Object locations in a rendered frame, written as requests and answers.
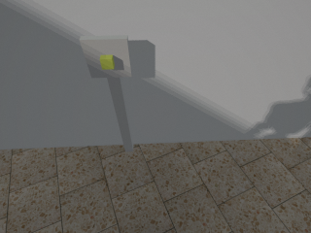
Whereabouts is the button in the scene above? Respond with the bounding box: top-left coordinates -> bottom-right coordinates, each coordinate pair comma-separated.
99,54 -> 115,70

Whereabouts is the panel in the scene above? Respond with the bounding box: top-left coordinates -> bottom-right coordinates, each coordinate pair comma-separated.
79,35 -> 134,152

